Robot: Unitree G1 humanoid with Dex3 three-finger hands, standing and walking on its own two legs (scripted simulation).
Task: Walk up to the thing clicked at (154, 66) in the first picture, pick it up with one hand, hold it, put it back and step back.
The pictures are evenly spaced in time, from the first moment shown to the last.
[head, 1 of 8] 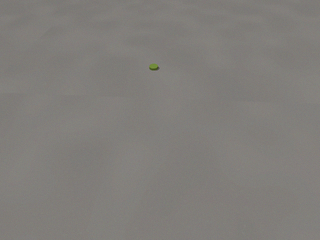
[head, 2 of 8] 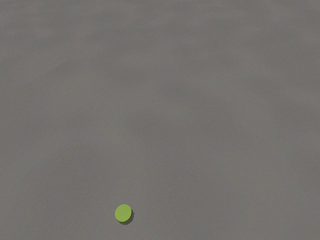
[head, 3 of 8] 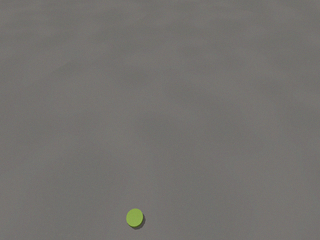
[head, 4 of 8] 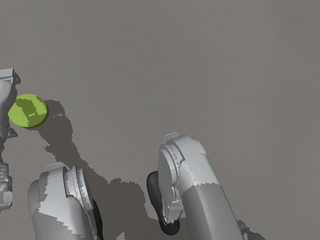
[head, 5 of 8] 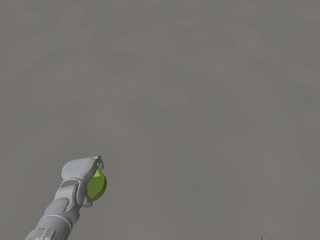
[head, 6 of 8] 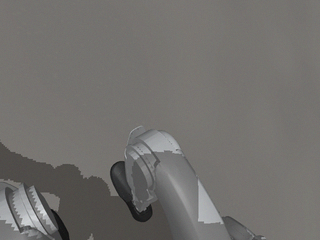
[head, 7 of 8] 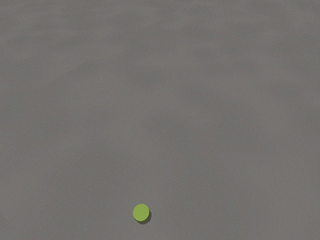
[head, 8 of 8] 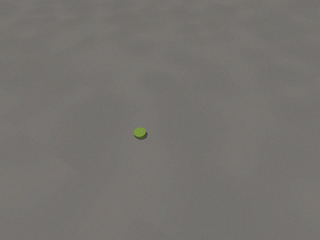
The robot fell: no
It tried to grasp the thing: yes
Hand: left
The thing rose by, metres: 0.70
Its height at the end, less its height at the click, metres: +0.00
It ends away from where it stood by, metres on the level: 0.01
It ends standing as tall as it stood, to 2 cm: yes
